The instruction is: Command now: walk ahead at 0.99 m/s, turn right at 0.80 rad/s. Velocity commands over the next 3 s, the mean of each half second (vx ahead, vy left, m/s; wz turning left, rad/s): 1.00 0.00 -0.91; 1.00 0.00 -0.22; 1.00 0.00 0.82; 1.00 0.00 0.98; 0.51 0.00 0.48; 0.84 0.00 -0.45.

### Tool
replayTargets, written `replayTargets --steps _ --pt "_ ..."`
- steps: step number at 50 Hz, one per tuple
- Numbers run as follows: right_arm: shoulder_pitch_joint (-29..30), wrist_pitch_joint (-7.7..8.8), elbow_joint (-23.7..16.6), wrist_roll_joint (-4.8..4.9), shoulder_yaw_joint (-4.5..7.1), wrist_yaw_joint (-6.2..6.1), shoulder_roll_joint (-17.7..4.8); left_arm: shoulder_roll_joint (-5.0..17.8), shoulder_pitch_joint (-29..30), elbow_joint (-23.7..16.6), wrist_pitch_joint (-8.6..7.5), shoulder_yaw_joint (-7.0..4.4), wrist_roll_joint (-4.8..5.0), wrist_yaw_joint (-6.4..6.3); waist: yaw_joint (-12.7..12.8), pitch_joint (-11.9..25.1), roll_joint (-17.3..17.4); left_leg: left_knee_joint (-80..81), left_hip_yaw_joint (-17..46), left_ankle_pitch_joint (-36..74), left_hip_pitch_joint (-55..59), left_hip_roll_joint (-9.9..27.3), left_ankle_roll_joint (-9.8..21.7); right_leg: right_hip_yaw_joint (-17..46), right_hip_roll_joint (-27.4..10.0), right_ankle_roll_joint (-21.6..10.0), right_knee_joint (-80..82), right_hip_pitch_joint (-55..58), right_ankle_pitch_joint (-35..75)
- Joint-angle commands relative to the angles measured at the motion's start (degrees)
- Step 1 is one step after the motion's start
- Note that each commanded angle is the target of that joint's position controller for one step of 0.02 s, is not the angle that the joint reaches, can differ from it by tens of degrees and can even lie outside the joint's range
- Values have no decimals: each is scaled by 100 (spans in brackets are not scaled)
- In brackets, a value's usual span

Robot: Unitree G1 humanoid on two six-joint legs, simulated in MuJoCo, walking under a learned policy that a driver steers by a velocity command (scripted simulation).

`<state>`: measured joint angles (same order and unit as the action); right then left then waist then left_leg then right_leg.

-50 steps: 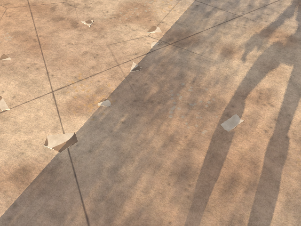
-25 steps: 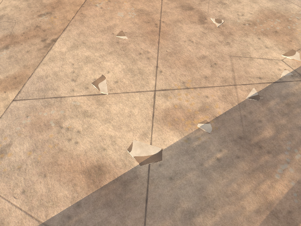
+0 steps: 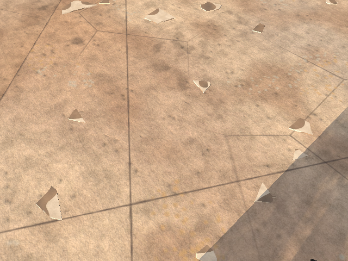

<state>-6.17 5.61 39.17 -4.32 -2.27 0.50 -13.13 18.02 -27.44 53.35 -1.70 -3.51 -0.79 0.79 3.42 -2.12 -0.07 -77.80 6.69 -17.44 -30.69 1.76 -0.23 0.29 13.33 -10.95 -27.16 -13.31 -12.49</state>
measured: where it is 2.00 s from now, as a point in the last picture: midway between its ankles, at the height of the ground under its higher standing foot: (264, 65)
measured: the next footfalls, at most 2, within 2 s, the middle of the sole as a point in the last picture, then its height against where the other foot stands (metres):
left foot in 0.26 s outside the picture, level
right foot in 0.70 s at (229, 201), level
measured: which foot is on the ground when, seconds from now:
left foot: up 0.00-0.24, down 0.26-0.70, up 0.72-1.00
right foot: down 0.00-0.24, up 0.26-0.68, down 0.70-1.00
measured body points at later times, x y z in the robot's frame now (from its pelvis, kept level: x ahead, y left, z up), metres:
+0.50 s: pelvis +0.47 +0.04 +0.01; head +0.49 +0.03 +0.46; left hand +0.78 +0.20 -0.06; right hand +0.32 -0.24 -0.10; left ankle +0.44 +0.19 -0.73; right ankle +0.48 -0.08 -0.63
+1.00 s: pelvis +0.87 -0.20 +0.00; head +0.89 -0.20 +0.45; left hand +1.00 +0.04 -0.13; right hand +0.85 -0.48 -0.11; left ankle +1.11 -0.18 -0.65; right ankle +0.73 -0.16 -0.73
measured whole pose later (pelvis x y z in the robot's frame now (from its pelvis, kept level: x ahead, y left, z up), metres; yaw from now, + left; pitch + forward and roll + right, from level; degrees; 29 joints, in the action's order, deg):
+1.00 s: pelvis +0.87 -0.20 +0.00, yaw -31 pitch +0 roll -2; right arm -11.6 1.3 44.8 -0.3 1.1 2.9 -15.4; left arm 16.4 -25.1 51.7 -7.1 -2.4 -0.9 0.8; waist 1.6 -2.1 1.7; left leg -53.4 -0.6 1.7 -45.9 7.1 4.2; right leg -10.1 7.4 -5.7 -11.8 7.2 -19.4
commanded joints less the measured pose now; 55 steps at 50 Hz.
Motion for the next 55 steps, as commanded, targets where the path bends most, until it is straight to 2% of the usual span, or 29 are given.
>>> replayTargets --steps 1,4,7,9,11,12,13,14,15,16,17,18,21,25,28,30,32,34,35,36,37,38,39,41,43,47,52,54,55 --pt "85 -151 -569 -55 65 54 -719 782 438 -544 -323 -155 34 -20 -588 -609 455 1437 -396 261 -293 419 -252 2455 -1488 -898 2059 -1239 -296" --pt "1080 -122 -919 169 -38 108 -527 754 207 -530 -349 -218 114 2 -71 -630 10 3400 -671 1816 285 336 -358 2056 -1170 -515 2079 -1286 823" --pt "1340 -90 -1014 256 -11 85 -572 915 -103 -478 -319 -312 151 29 296 -220 -241 4294 -751 2480 491 19 -241 2154 -1297 -243 1665 -146 2303" --pt "1268 -45 -1026 243 39 41 -688 975 -73 -491 -287 -354 125 -32 255 -11 -319 4886 -662 2226 812 -147 -161 2226 -1362 -47 1142 486 3010" --pt "230 10 -737 274 257 -75 -1158 1274 137 -553 -305 -419 58 -46 -294 803 -317 4995 -592 1361 2122 -391 -25 2218 -1348 209 -324 827 4321" --pt "-904 47 -464 279 391 -157 -1401 1379 524 -653 -347 -443 44 -18 -993 1353 -302 4920 -408 1050 3423 -107 73 2139 -1173 312 -1609 287 3952" --pt "-2295 60 -237 146 596 -289 -1852 843 753 -836 -431 -301 27 -15 -1529 2159 206 4770 560 -858 4829 1006 251 1720 -939 297 -3400 -561 2273" --pt "-2133 20 -223 -97 689 -271 -2221 -75 147 -1134 -415 -53 318 -27 -892 2781 1968 5763 3642 -2218 5989 2726 761 1016 -383 478 -5033 -2396 -1815" --pt "-1648 -57 -227 43 756 -225 -1966 370 344 -1165 -311 -19 192 -69 -788 2411 1830 6192 4357 -3020 5477 2585 916 727 -941 378 -5477 -3113 -1222" --pt "-1196 -76 -291 100 624 -198 -1296 644 938 -1113 -228 -82 57 -52 -861 1475 966 6196 3140 -2603 4634 2192 787 560 -1261 400 -5279 -3256 -605" --pt "-1099 -84 -173 107 560 -167 -1009 628 1231 -1143 -177 -91 -20 24 -808 905 397 6193 2169 -1393 3937 1927 706 480 -1435 456 -5021 -3146 -347" --pt "-1228 -76 -14 90 533 -172 -916 542 1482 -1206 -115 -88 -88 112 -768 620 310 6247 1477 -490 3545 1707 613 458 -1577 494 -4909 -3085 -333" --pt "-1640 68 502 265 451 -82 -576 79 1802 -1582 109 55 -125 281 -484 208 637 6416 264 1014 3068 1517 415 361 -1866 528 -4844 -3318 -287" --pt "-1296 219 621 297 477 -34 -717 80 2502 -2117 169 195 -113 420 -178 -217 576 6942 -1183 2301 2364 1225 267 26 -1886 553 -3913 -3165 820" --pt "-1488 244 776 275 526 -64 -979 121 3116 -2291 166 272 -105 537 -252 -622 233 7241 -1987 3231 2339 996 126 -665 -1676 361 -2390 -2567 1334" --pt "-1842 207 849 269 569 -112 -1222 162 3197 -2239 136 276 -103 540 -252 -490 297 6737 -2284 5847 2790 957 -11 -1173 -1208 150 -1856 -1894 1262" --pt "-2006 76 876 264 630 -222 -1551 345 2516 -1977 88 217 -155 465 190 28 608 5589 -2211 7681 3090 1184 -11 -1133 -801 -33 -1618 -831 816" --pt "-1626 -53 769 238 609 -239 -1673 718 309 -1194 38 -4 -214 263 1199 873 695 3081 -1985 7424 2211 1359 288 -369 -745 -382 -1013 1751 574" --pt "-1646 -98 760 209 599 -167 -1436 1115 25 -963 65 -192 -209 106 1086 991 37 748 -1970 2794 1002 622 305 473 -1304 -482 -750 2840 -21" --pt "-2571 -89 371 364 403 -125 -653 1716 615 -1261 79 -275 -311 14 -19 1823 -1322 -1438 -1378 -1443 -719 109 231 3148 -3186 -893 -651 4081 773" --pt "-1823 -27 163 459 477 -146 -1202 1494 309 -1377 111 -305 -162 -43 583 2471 -516 -1747 -395 -720 -1264 -49 300 4013 -3359 -1100 465 4041 -314" --pt "-1433 -6 141 532 469 -139 -1168 1274 566 -1201 39 -272 -174 -114 383 1289 -154 -1467 -380 -252 -1640 128 310 3418 -3280 -956 967 3047 -744" --pt "-1400 -24 249 482 438 -95 -1060 914 791 -1099 -67 -181 -172 -123 72 448 293 -897 -342 -28 -1405 358 323 2813 -3113 -746 1228 1862 -641" --pt "-1777 -268 560 341 404 16 -799 531 1125 -1007 -298 -54 -150 -137 -482 -46 434 -184 -146 121 -504 619 240 1746 -2780 -422 1619 367 -261" --pt "-1699 -455 686 326 426 133 -641 260 1127 -827 -478 26 -67 -84 -641 -331 288 359 -94 304 -434 739 222 913 -2413 -58 1959 -88 -1" --pt "-544 -423 328 405 380 213 -426 189 898 -651 -674 40 -27 39 -415 -647 -90 1888 -576 1766 -888 599 381 -557 -1904 432 2284 99 1907" --pt "151 -297 130 390 320 384 -407 435 550 -493 -735 81 44 -134 -303 -437 -102 3796 -1619 3024 -146 -12 775 -1402 -2064 852 2164 1256 5085" --pt "-373 -336 274 370 393 385 -658 809 567 -534 -587 4 -26 -305 -648 96 -513 3951 -1870 2415 430 -515 903 -1491 -2243 1038 1108 2032 7311" --pt "-1072 -370 448 378 476 352 -866 988 734 -599 -463 -53 -88 -374 -1065 471 -700 3852 -1879 1918 1140 -731 987 -1466 -2367 1065 155 2072 8028"
Over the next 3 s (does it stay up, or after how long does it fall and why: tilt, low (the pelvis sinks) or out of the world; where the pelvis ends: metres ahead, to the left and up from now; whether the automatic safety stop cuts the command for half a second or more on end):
stays up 2.33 -0.11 0.02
